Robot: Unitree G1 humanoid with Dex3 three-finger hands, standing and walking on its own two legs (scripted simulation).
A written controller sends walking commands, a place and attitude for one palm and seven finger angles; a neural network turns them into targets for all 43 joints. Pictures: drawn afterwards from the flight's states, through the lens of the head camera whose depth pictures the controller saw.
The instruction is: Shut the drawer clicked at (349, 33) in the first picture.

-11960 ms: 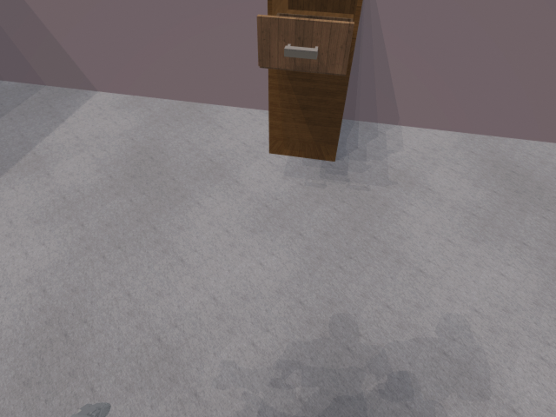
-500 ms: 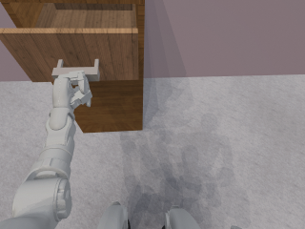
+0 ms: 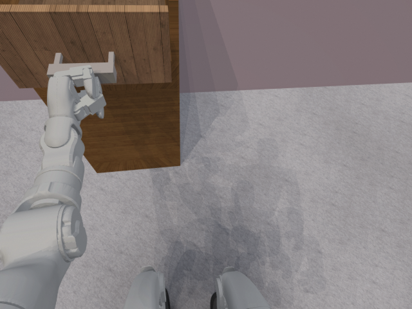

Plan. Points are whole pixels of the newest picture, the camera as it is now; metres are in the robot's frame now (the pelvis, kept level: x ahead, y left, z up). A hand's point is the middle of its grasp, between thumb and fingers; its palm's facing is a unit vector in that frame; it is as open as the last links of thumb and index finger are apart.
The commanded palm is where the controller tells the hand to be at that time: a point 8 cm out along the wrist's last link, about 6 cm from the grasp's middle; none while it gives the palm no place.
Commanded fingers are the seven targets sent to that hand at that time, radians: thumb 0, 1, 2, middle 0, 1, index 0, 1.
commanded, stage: push the drawer shut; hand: left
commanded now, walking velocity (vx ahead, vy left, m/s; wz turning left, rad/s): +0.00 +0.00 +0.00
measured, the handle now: (84, 65) +0.59 +0.20 +0.07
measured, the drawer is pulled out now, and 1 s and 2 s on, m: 0.08 0.00 0.00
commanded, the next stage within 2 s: pull the fist back off the drawer in 1.04 s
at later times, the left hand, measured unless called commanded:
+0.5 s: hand (101, 74) +0.56 +0.16 +0.07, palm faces +0.06 -1.00 -0.02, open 3.3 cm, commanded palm +0.55 +0.20 +0.07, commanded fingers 0.00 0.90 0.90 -1.40 -1.60 -1.40 -1.60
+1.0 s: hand (94, 62) +0.59 +0.18 +0.07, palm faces +0.05 -1.00 -0.02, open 3.3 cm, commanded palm +0.62 +0.20 +0.07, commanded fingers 0.00 0.90 0.90 -1.40 -1.60 -1.40 -1.60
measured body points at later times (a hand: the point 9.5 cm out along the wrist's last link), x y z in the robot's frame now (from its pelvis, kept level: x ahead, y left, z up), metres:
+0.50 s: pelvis +0.00 +0.00 -0.01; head +0.15 +0.03 +0.42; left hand +0.55 +0.22 +0.08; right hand -0.04 -0.25 -0.11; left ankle +0.05 +0.11 -0.65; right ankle +0.00 -0.11 -0.65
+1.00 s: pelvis -0.01 +0.01 -0.02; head +0.17 +0.05 +0.39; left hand +0.58 +0.23 +0.08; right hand -0.07 -0.24 -0.11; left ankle +0.05 +0.11 -0.65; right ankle +0.00 -0.11 -0.65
